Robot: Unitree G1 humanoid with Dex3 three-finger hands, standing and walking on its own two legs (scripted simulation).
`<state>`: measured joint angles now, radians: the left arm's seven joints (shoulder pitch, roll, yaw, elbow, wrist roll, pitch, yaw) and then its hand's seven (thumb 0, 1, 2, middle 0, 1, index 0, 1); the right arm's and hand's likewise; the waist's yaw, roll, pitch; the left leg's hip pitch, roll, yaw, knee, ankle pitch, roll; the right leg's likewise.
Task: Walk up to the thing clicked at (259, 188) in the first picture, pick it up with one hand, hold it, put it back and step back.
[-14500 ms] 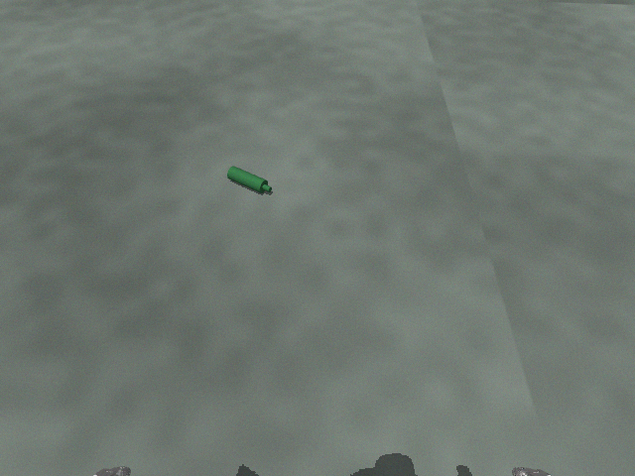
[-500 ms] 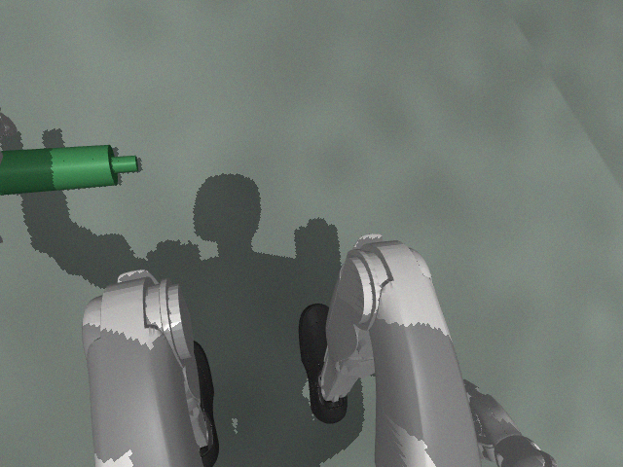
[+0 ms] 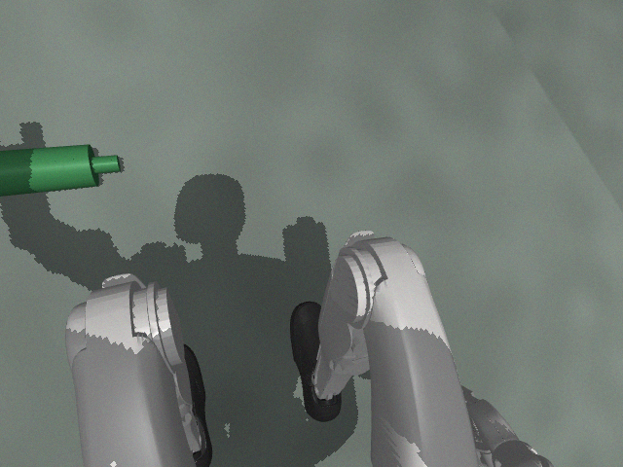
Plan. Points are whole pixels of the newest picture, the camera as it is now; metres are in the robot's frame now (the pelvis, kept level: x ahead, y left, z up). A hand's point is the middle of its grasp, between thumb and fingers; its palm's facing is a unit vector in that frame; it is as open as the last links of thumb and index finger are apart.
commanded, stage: rise first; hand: left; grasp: from above
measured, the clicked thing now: (38, 170) +0.48 +0.30 -0.29
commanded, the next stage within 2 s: approach in 0.78 s
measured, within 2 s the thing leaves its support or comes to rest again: neither
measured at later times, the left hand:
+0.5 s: hand out of the picture +0.43 +0.35 -0.18, palm faces -0.48 -0.08 -0.87, open 14.2 cm
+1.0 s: hand out of the picture +0.44 +0.35 -0.17, palm faces -0.47 -0.06 -0.88, open 14.2 cm
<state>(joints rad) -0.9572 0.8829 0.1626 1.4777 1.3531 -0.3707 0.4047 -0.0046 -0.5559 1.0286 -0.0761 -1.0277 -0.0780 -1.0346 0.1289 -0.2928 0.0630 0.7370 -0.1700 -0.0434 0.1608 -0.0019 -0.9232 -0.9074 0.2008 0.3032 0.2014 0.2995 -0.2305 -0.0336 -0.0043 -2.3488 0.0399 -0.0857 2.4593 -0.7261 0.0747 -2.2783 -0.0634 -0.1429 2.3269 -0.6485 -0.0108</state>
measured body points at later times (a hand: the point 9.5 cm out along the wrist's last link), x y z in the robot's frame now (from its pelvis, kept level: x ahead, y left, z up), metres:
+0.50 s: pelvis +0.00 +0.00 +0.00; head +0.25 +0.09 +0.36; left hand +0.45 +0.36 -0.13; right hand +0.06 -0.28 -0.09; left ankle +0.06 +0.11 -0.29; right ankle +0.11 -0.12 -0.29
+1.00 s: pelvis +0.00 +0.00 +0.00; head +0.24 +0.10 +0.37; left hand +0.46 +0.35 -0.12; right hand +0.06 -0.28 -0.09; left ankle +0.06 +0.11 -0.29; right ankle +0.11 -0.12 -0.29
